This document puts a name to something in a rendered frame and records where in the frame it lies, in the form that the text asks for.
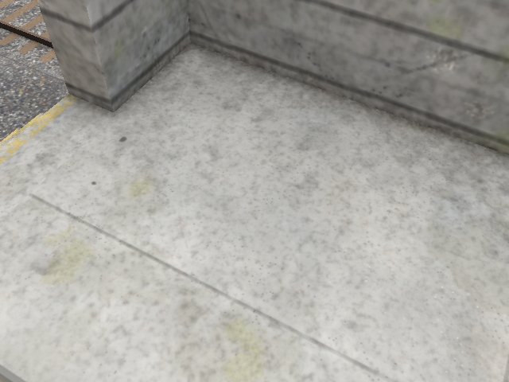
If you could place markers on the stairs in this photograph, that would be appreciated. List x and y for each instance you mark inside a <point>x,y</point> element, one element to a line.
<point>16,132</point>

